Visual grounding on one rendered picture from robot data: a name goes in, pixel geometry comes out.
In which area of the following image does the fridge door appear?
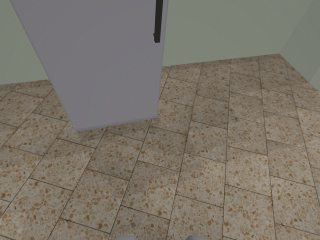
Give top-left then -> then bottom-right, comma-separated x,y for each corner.
11,0 -> 167,130

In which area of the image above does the handle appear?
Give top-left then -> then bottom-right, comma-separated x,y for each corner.
153,0 -> 163,43

